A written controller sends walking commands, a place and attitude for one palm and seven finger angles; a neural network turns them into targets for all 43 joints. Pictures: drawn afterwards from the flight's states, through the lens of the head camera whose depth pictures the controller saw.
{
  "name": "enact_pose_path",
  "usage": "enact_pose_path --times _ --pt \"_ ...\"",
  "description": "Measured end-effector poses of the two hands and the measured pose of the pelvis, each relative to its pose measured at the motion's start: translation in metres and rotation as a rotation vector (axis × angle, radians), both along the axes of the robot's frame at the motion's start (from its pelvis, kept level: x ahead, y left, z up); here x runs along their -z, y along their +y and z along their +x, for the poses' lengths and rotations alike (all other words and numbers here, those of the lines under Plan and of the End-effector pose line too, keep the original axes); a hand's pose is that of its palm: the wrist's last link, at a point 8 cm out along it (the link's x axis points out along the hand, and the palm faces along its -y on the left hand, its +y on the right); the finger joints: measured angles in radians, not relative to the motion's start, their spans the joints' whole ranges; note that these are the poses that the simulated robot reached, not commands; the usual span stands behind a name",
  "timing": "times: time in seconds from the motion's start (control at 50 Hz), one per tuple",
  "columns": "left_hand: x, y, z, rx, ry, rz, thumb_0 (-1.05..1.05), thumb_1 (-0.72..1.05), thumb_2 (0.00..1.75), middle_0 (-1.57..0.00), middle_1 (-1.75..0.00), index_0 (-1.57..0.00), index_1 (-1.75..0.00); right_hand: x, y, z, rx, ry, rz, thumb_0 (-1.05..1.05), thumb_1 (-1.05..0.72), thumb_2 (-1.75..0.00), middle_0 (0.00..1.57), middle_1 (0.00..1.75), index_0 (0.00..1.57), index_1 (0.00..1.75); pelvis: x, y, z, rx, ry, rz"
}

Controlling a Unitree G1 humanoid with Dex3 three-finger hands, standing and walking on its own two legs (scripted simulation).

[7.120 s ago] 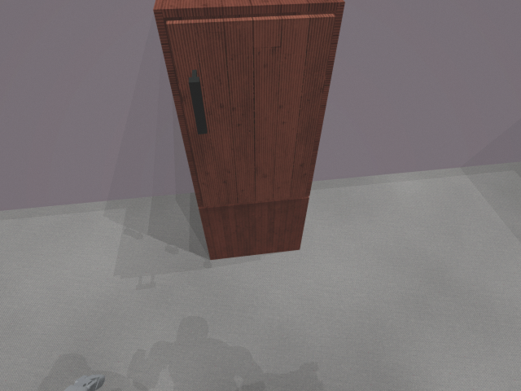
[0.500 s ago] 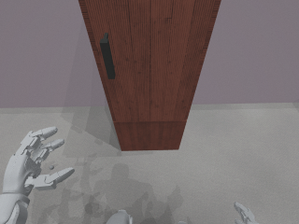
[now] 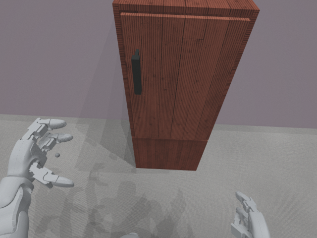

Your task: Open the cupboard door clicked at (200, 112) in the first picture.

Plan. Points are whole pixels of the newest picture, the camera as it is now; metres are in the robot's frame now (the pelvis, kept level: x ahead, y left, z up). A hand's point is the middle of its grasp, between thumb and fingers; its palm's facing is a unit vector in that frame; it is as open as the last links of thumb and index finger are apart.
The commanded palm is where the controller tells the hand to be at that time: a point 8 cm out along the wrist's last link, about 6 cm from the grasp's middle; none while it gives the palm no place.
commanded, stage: raise the hand with hooked fingers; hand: left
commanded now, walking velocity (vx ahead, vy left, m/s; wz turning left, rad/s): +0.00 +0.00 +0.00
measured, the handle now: (137, 72) +0.59 +0.13 +0.08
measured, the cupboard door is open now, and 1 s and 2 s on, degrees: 0 0 0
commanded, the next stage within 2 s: move the hooked fingers beside the handle in 0.72 s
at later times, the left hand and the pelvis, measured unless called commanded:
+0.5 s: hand (62, 141) +0.30 +0.25 +0.10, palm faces +0.06 -1.00 -0.02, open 14.0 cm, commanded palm +0.27 +0.30 +0.11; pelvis +0.00 -0.01 +0.01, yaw -1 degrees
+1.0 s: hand (69, 136) +0.31 +0.24 +0.11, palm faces +0.07 -1.00 -0.01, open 14.0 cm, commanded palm +0.29 +0.29 +0.11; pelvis +0.00 -0.02 +0.01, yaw +0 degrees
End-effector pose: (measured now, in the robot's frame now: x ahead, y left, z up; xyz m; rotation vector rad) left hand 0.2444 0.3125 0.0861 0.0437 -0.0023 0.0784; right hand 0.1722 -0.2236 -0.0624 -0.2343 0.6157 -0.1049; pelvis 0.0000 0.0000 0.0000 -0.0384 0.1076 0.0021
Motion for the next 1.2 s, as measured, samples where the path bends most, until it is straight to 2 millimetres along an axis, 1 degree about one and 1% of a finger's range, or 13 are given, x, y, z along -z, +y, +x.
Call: enact_pose_path --times 0.1,0.24,0.34,0.42,0.5,0.6,0.8,0.92,0.98,1.06,1.2 --pt "-0.008 0.006 0.009 0.000 0.004 -0.006 -0.01 -0.49 0.31 -0.30 -1.19 -0.30 -1.19 0.002 -0.003 -0.009 0.010 0.033 -0.005 0.01 -0.90 -0.90 0.21 0.30 0.20 0.30 -0.003 -0.001 -0.001 -0.001 -0.009 0.002" --pt "-0.020 0.010 0.021 0.006 -0.002 -0.008 -0.02 -0.50 0.30 -0.30 -1.20 -0.30 -1.20 0.004 -0.020 -0.028 0.050 0.081 -0.026 0.01 -0.90 -0.90 0.20 0.30 0.20 0.30 -0.007 -0.005 -0.001 0.002 -0.020 0.005" --pt "-0.024 0.006 0.028 0.019 0.001 -0.014 -0.02 -0.50 0.30 -0.30 -1.20 -0.30 -1.20 0.004 -0.033 -0.039 0.081 0.101 -0.032 0.01 -0.90 -0.90 0.20 0.30 0.20 0.30 -0.009 -0.008 0.000 0.008 -0.021 0.009" --pt "-0.020 0.000 0.029 0.027 0.016 -0.025 -0.02 -0.50 0.30 -0.30 -1.20 -0.30 -1.20 0.004 -0.040 -0.044 0.096 0.107 -0.033 0.01 -0.91 -0.90 0.20 0.30 0.20 0.30 -0.009 -0.011 0.001 0.015 -0.018 0.013" --pt "-0.016 -0.007 0.028 0.018 0.014 -0.022 -0.02 -0.50 0.30 -0.30 -1.20 -0.30 -1.20 0.004 -0.045 -0.045 0.102 0.109 -0.035 0.01 -0.91 -0.90 0.20 0.30 0.20 0.30 -0.009 -0.014 0.001 0.017 -0.019 0.016" --pt "-0.021 -0.012 0.027 0.010 -0.012 -0.013 -0.02 -0.50 0.30 -0.30 -1.20 -0.30 -1.20 0.005 -0.046 -0.042 0.100 0.101 -0.025 0.01 -0.91 -0.90 0.20 0.30 0.20 0.30 -0.009 -0.018 0.001 0.018 -0.025 0.018" --pt "-0.024 -0.016 0.025 0.010 0.000 -0.016 -0.02 -0.50 0.30 -0.30 -1.20 -0.30 -1.20 0.006 -0.043 -0.032 0.082 0.075 0.002 0.01 -0.91 -0.90 0.20 0.30 0.20 0.30 -0.009 -0.023 0.000 0.017 -0.027 0.023" --pt "-0.022 -0.017 0.026 0.006 -0.009 -0.024 -0.02 -0.50 0.30 -0.30 -1.20 -0.30 -1.20 0.007 -0.044 -0.030 0.072 0.075 -0.004 0.01 -0.91 -0.90 0.20 0.30 0.20 0.30 -0.008 -0.025 -0.002 0.012 -0.029 0.022" --pt "-0.020 -0.019 0.034 0.006 -0.006 -0.032 -0.02 -0.51 0.30 -0.30 -1.20 -0.30 -1.20 0.008 -0.046 -0.031 0.070 0.088 -0.014 0.01 -0.91 -0.90 0.20 0.30 0.20 0.30 -0.007 -0.025 -0.004 0.007 -0.025 0.021" --pt "-0.018 -0.023 0.052 0.019 0.000 -0.035 -0.02 -0.51 0.30 -0.30 -1.20 -0.30 -1.20 0.011 -0.048 -0.037 0.078 0.114 -0.027 0.01 -0.91 -0.90 0.20 0.30 0.20 0.30 -0.006 -0.025 -0.006 0.005 -0.019 0.019" --pt "-0.020 -0.030 0.084 0.040 -0.001 -0.042 -0.02 -0.51 0.30 -0.30 -1.20 -0.30 -1.20 0.016 -0.051 -0.056 0.119 0.173 -0.030 0.01 -0.91 -0.90 0.20 0.30 0.20 0.30 -0.005 -0.022 -0.005 0.018 0.000 0.019"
